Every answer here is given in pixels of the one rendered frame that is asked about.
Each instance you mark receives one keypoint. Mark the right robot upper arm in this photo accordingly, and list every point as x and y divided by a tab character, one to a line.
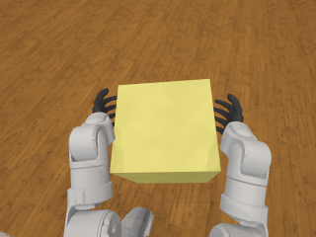
234	230

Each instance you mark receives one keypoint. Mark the left robot upper arm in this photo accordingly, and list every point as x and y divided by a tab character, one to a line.
94	223

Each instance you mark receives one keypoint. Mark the robot right forearm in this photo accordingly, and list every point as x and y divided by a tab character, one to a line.
249	162

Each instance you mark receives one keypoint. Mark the robot left hand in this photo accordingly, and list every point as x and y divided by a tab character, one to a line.
100	102

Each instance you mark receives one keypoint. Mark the robot right hand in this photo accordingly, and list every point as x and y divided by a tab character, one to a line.
235	112

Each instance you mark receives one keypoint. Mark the left robot thigh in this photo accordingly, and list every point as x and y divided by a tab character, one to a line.
137	223

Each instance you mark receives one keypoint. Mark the carton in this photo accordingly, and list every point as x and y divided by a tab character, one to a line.
165	133

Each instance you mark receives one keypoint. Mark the robot left forearm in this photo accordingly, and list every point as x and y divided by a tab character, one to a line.
88	161

